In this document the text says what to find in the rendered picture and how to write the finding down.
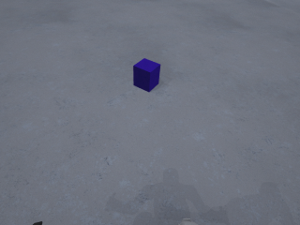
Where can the right robot shin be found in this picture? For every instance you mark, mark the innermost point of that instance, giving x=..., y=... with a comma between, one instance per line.
x=186, y=219

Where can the carton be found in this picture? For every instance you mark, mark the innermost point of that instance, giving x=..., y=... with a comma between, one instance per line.
x=146, y=74

